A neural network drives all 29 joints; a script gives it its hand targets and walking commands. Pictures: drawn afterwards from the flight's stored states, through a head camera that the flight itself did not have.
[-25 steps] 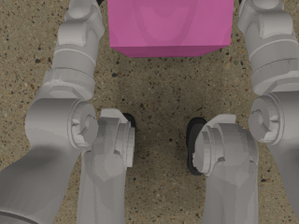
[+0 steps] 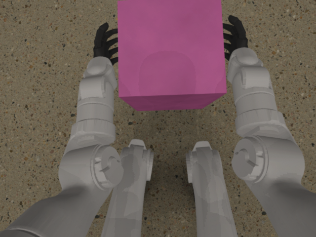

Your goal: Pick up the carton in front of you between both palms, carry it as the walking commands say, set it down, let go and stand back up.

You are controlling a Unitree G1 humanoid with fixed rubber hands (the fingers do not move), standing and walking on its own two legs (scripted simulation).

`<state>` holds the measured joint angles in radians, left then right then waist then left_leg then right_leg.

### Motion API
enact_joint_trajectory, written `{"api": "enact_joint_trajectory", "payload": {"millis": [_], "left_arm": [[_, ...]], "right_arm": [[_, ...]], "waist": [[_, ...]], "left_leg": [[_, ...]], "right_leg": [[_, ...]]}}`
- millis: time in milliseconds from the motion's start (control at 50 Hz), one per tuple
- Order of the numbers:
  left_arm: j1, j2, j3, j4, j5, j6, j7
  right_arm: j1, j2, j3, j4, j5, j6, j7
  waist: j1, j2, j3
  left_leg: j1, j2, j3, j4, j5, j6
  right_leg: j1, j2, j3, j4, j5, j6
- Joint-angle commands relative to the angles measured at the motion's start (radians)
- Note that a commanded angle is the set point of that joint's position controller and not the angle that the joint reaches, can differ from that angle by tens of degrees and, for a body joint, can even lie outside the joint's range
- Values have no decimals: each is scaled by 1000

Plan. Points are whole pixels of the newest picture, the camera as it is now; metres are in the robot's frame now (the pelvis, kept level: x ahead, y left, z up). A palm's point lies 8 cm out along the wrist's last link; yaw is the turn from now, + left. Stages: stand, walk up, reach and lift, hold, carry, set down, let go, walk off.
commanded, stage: reach and lift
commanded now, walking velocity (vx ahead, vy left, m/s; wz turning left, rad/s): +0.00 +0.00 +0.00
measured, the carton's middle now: (169, 66) +0.52 +0.00 -0.13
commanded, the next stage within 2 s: none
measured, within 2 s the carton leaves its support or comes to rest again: neither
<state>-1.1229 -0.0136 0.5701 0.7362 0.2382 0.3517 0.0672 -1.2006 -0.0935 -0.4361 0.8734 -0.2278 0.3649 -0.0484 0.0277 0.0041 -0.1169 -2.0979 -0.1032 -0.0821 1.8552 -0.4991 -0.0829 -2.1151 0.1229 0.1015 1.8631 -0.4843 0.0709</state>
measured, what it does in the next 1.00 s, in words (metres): rises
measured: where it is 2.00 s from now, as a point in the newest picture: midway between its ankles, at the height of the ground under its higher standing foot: (167, 189)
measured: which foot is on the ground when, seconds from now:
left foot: down 0.00-1.00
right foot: down 0.00-1.00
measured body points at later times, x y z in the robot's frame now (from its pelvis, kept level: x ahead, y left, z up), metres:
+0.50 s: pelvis +0.05 +0.00 +0.13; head +0.23 +0.00 +0.54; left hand +0.49 +0.15 +0.08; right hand +0.49 -0.15 +0.08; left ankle +0.12 +0.14 -0.42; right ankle +0.12 -0.13 -0.42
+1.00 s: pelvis +0.09 +0.00 +0.26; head +0.16 +0.00 +0.71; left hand +0.44 +0.15 +0.24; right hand +0.44 -0.15 +0.23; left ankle +0.12 +0.14 -0.42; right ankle +0.12 -0.13 -0.42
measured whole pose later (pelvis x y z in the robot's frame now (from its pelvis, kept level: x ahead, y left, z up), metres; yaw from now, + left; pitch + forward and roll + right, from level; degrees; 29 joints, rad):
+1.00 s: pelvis +0.09 +0.00 +0.26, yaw +0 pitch +18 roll +0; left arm -0.42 -0.14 0.36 0.55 0.21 0.36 0.04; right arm -0.44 0.11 -0.33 0.59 -0.21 0.37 -0.05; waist 0.01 0.00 -0.19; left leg -0.83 -0.07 -0.14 0.90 -0.38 -0.03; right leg -0.84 0.07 0.14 0.90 -0.37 0.03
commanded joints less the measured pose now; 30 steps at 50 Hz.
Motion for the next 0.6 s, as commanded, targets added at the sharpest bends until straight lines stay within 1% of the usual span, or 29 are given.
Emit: {"api": "enact_joint_trajectory", "payload": {"millis": [0, 60, 140, 180, 220, 300, 360, 460, 580], "left_arm": [[-702, -1008, -504, 14, -155, 20, -264], [-651, -1063, -559, -8, -180, 40, -276], [-555, -1117, -650, -59, -221, 50, -277], [-507, -1128, -684, -78, -233, 48, -272], [-457, -1133, -702, -84, -234, 44, -266], [-358, -1131, -698, -61, -213, 32, -259], [-287, -1137, -697, -49, -198, 18, -255], [-188, -1156, -718, -58, -192, -10, -251], [-90, -1158, -743, -68, -184, -28, -253]], "right_arm": [[-590, 1090, 372, -35, 115, -6, 251], [-553, 1116, 413, -79, 133, 5, 260], [-498, 1152, 512, -169, 190, 12, 270], [-459, 1168, 554, -195, 214, 13, 271], [-410, 1180, 575, -199, 226, 12, 272], [-306, 1195, 572, -167, 214, 4, 271], [-234, 1206, 566, -153, 197, -8, 268], [-140, 1223, 582, -167, 187, -35, 261], [-40, 1238, 601, -178, 177, -54, 251]], "waist": [[-18, -47, -1043], [-27, -19, -1121], [-17, -3, -1206], [-14, -3, -1195], [-13, -7, -1143], [-13, -23, -1002], [-12, -28, -943], [-13, -26, -900], [-19, -16, -802]], "left_leg": [[553, -74, 198, -267, 42, 47], [644, -76, 198, -304, 98, 34], [777, -76, 190, -352, 215, 23], [817, -75, 182, -377, 253, 20], [840, -74, 172, -409, 260, 21], [875, -73, 151, -485, 239, 31], [930, -74, 136, -544, 245, 36], [1039, -73, 114, -635, 281, 39], [1148, -61, 90, -754, 270, 46]], "right_leg": [[671, 50, -195, -291, 26, -54], [736, 51, -198, -327, 84, -55], [824, 55, -193, -366, 195, -50], [858, 57, -188, -386, 230, -46], [875, 58, -183, -413, 237, -44], [901, 56, -169, -486, 218, -42], [947, 55, -155, -544, 223, -39], [1060, 51, -131, -636, 259, -41], [1201, 39, -100, -759, 258, -50]]}}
